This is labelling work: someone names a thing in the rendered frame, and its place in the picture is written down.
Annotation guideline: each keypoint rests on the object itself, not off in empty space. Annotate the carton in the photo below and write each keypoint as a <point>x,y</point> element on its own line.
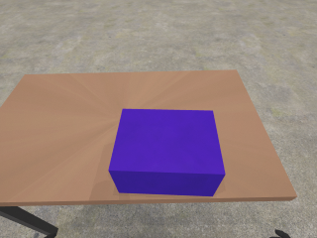
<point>167,151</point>

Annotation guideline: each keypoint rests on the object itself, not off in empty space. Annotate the table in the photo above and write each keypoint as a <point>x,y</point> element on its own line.
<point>58,131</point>

